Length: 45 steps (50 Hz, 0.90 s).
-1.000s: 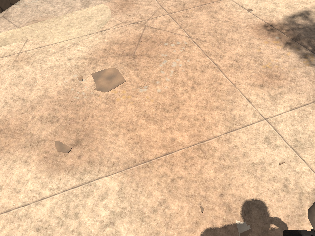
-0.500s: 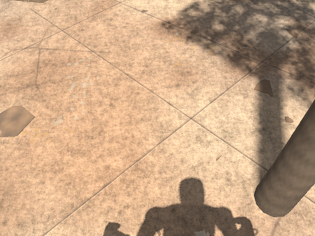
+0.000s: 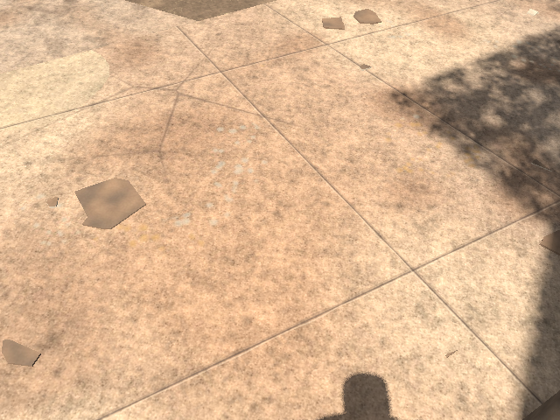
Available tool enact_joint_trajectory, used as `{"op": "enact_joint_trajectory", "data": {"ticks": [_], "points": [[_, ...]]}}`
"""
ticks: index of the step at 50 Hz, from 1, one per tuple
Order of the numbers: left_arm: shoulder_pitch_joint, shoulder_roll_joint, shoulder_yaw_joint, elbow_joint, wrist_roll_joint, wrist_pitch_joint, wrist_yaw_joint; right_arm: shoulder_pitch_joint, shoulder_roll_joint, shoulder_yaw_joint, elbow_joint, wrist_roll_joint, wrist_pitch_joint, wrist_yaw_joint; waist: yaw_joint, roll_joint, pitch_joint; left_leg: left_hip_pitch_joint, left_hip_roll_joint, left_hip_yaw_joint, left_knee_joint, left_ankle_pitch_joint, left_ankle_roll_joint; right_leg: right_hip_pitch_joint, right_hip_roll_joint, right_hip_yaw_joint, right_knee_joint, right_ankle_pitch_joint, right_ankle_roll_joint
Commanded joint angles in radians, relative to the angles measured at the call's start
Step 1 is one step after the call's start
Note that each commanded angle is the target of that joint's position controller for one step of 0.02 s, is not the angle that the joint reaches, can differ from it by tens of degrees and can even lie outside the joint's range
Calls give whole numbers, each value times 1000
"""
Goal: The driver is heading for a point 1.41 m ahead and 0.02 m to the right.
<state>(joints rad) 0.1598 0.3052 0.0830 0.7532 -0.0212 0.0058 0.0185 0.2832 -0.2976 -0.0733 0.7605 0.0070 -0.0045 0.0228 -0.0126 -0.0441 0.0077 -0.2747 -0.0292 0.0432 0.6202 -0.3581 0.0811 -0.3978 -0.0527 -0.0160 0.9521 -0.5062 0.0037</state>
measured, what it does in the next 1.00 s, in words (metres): walks ahead: right foot, then left foot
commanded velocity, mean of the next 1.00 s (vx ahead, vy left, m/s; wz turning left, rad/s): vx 0.44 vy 0.00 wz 0.02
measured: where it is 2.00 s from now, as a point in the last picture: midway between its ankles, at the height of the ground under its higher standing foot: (286, 248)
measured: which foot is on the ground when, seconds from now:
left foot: down 0.00-0.44, up 0.46-0.88, down 0.90-1.00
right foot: up 0.00-0.42, down 0.44-0.90, up 0.92-1.00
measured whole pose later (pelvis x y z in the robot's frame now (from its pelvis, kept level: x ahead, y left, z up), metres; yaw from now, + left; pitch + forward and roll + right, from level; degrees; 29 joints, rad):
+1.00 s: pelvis +0.51 +0.07 +0.00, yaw -2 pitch +2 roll +0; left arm 0.38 0.30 0.06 0.78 -0.04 -0.04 0.01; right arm 0.10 -0.26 -0.04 0.65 -0.01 -0.11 0.01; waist 0.05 -0.03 0.02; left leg -0.38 -0.02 -0.01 0.52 -0.17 0.01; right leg -0.31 0.05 0.13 1.06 -0.46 -0.02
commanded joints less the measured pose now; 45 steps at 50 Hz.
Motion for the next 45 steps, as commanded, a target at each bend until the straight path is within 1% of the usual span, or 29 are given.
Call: {"op": "enact_joint_trajectory", "data": {"ticks": [1, 2, 3, 4, 6, 9, 12, 14, 16, 19, 20, 21, 22, 23, 24, 25, 26, 27, 28, 29, 30, 32, 34, 37, 39, 42, 43, 44, 45], "points": [[-146, 120, 28, -112, 3, -76, -12, 61, -147, -25, -61, 3, -55, -14, -34, 136, 68, 290, 331, -604, -449, -220, 190, -494, -24, 102, 152, 119, -27], [-136, 121, 31, -100, 22, -85, -9, 43, -143, -21, -63, 9, -53, -22, -24, 122, 69, 282, 295, -532, -449, -119, 161, -467, -32, 101, 91, 203, -17], [-132, 110, 31, -90, 28, -90, -12, 52, -133, -15, -65, 4, -52, -29, -20, 123, 55, 276, 259, -475, -459, -41, 139, -423, -29, 95, 55, 275, -8], [-131, 95, 28, -87, 25, -94, -16, 70, -139, -16, -64, -1, -55, -34, -22, 135, 46, 278, 244, -440, -463, 51, 137, -405, -14, 82, 18, 336, 5], [-146, 79, 25, -88, 25, -99, -19, 106, -136, -17, -58, 3, -57, -42, -28, 119, 33, 296, 217, -377, -458, 186, 130, -393, 3, 74, -70, 418, 28], [-196, 54, 16, -103, 20, -104, -25, 137, -140, -21, -47, 7, -53, -51, -44, 135, 41, 262, 187, -331, -448, 248, 115, -348, 27, 73, -225, 513, 53], [-273, 44, 6, -130, 11, -112, -38, 169, -144, -25, -31, 12, -47, -54, -73, 161, 68, 219, 182, -336, -440, 240, 114, -298, 43, 68, -341, 562, 66], [-321, 44, 1, -151, 8, -121, -49, 197, -146, -27, -19, 18, -42, -56, -89, 158, 84, 229, 193, -361, -415, 257, 119, -290, 50, 71, -394, 559, 60], [-333, 45, -4, -157, 7, -133, -61, 205, -141, -27, -10, 19, -39, -58, -92, 160, 85, 249, 210, -367, -391, 288, 115, -255, 52, 63, -441, 568, 45], [-269, 74, 3, -139, 4, -141, -68, 189, -148, -32, -3, 12, -34, -60, -60, 205, 74, 287, 244, -356, -354, 448, 91, -152, 55, 35, -466, 520, 0], [-222, 96, 12, -128, 5, -141, -64, 177, -154, -34, -7, 10, -34, -58, -34, 221, 46, 310, 237, -335, -295, 632, 79, -88, 76, 6, -471, 471, -26], [-127, 126, 27, -102, 8, -139, -55, 170, -149, -31, -8, 7, -31, -56, 16, 218, -26, 324, 202, -291, -167, 849, 60, 44, 106, -29, -491, 459, -62], [19, 157, 38, -72, 15, -136, -49, 162, -133, -22, -16, 0, -30, -54, 87, 203, -146, 248, 160, -250, 25, 903, 31, 280, 67, 3, -465, 476, -114], [192, 220, 47, -52, 30, -132, -47, 215, -69, 2, -30, -26, -33, -53, 114, 32, -326, 1, 74, -230, 350, 566, -6, 634, -140, 300, -408, 445, -227], [263, 235, 52, 3, 18, -127, -64, 328, 5, 22, -25, 4, -48, -45, 54, -290, -409, -318, -81, -205, 644, -191, -68, 842, -319, 797, -603, 165, -358], [218, 139, 25, -2, -11, -127, -67, 221, -102, 6, -33, 18, -64, -41, 86, -163, -268, -431, -9, -233, 718, -173, -54, 751, -285, 818, -684, 28, -315], [135, 111, 15, -17, -9, -120, -62, 76, -142, -4, -67, 26, -78, -36, 90, -72, -112, -465, 38, -196, 692, -75, -45, 593, -246, 653, -692, 96, -280], [95, 104, 8, -27, 6, -111, -59, -8, -129, 0, -81, 7, -92, -36, 77, 36, -38, -428, 71, -169, 636, -11, -39, 449, -193, 539, -713, 239, -256], [74, 104, 7, -34, 17, -108, -55, -13, -119, -4, -93, -5, -102, -33, 43, 22, -19, -401, 93, -163, 577, 32, -46, 375, -169, 492, -723, 327, -265], [67, 92, 2, -38, 24, -108, -50, 0, -108, -3, -93, -12, -105, -29, 18, 0, -25, -357, 113, -165, 533, 52, -53, 332, -140, 459, -743, 379, -266], [68, 83, -1, -38, 20, -107, -46, 11, -94, -1, -92, -14, -105, -26, 5, -24, -27, -337, 117, -156, 482, 57, -63, 308, -122, 428, -758, 405, -271], [81, 95, 2, -32, 4, -106, -36, -10, -69, 7, -105, -21, -98, -27, -3, -34, -8, -328, 116, -126, 369, 50, -93, 240, -113, 381, -783, 437, -283], [101, 127, 11, -26, -1, -102, -24, -98, -45, 20, -136, -26, -97, -28, 18, -28, 22, -309, 107, -107, 218, 143, -118, 173, -94, 335, -800, 450, -274], [149, 152, 20, -15, -7, -88, -12, -219, -32, 29, -163, -17, -107, -19, 62, -24, 28, -208, 59, -97, 11, 361, -137, 112, -53, 287, -780, 449, -229], [193, 153, 21, -5, -14, -78, -8, -267, -45, 25, -177, -6, -112, -13, 78, -27, 19, -156, 35, -108, -50, 421, -143, 121, -61, 310, -749, 425, -214], [216, 150, 22, -3, -16, -66, -3, -279, -85, 8, -190, 4, -117, -10, 60, -44, 7, -101, 33, -138, -119, 365, -125, 191, -89, 388, -669, 370, -180], [209, 152, 24, -6, -13, -61, -2, -255, -98, 1, -186, 6, -120, -11, 39, -54, 1, -61, 34, -133, -136, 328, -110, 202, -93, 406, -631, 376, -168], [201, 136, 20, -11, -10, -58, -2, -193, -112, -10, -170, 5, -123, -15, 2, -55, -21, 30, 37, -122, -170, 303, -86, 191, -71, 403, -571, 397, -149], [198, 100, 7, -20, -2, -59, -6, -93, -145, -26, -154, -4, -126, -22, -50, -38, -89, 190, 84, -147, -185, 271, -49, 151, -18, 365, -427, 418, -117]]}}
